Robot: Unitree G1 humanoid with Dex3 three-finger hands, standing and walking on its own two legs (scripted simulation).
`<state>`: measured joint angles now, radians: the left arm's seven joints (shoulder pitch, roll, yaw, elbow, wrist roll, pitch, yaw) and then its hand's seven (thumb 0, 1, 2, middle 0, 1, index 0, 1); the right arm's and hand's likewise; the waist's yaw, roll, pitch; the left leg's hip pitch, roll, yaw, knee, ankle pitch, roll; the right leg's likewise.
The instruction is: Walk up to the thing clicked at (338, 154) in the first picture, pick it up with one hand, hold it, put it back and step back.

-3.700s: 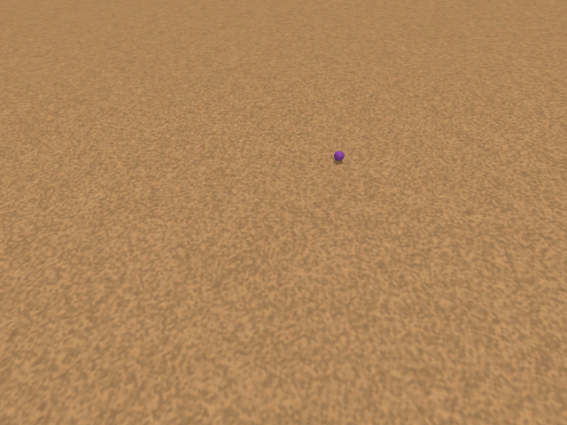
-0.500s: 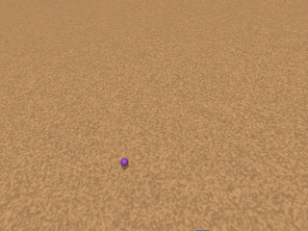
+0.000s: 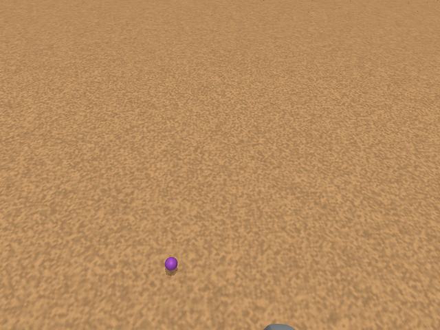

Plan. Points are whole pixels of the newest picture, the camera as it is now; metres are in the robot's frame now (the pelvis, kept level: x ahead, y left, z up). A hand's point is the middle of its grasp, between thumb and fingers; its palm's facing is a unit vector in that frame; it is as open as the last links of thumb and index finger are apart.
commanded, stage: walk up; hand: left
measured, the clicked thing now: (171, 263) +0.53 +0.23 -0.73
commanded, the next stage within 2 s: none
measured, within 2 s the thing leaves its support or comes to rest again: neither
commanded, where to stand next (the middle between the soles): +0.15 -0.01 m, yaw +0 degrees
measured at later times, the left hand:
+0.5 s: hand (120, 314) +0.20 +0.23 -0.14, palm faces -0.03 -0.94 -0.34, open 7.4 cm
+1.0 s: hand (108, 323) +0.18 +0.24 -0.14, palm faces +0.01 -0.94 -0.33, open 7.4 cm
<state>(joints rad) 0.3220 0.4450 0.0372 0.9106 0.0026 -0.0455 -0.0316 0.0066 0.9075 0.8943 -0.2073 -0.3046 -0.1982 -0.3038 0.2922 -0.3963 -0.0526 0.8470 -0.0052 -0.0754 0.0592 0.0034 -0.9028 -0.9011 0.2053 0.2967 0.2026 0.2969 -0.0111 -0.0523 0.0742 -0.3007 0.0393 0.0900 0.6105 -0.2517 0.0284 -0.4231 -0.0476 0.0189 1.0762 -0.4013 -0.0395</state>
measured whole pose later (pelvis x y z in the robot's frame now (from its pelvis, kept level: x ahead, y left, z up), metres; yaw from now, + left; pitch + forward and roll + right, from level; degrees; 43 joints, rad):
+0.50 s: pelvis +0.08 -0.02 +0.00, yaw +0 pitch -2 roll +1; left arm 0.09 0.34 0.00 0.98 0.00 -0.01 -0.01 0.00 0.91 0.89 -0.21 -0.30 -0.20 -0.30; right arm 0.18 -0.37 0.00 1.02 0.00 -0.02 0.01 0.00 -0.90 -0.90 0.21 0.30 0.20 0.30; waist 0.00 0.01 0.09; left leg -0.25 0.01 0.03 0.63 -0.33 -0.02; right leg -0.38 -0.06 -0.04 0.64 -0.22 0.00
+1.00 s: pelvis +0.10 -0.01 +0.02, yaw +0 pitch -3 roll +0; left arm 0.06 0.35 0.01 1.19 0.00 0.00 -0.02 0.00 0.91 0.89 -0.21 -0.30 -0.20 -0.30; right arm 0.07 -0.37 0.01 1.16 0.00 -0.02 0.01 0.00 -0.90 -0.90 0.20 0.30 0.20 0.30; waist 0.02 0.00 0.05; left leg -0.07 0.02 0.02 0.35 -0.23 -0.01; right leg -0.20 -0.04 -0.06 0.36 -0.11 0.01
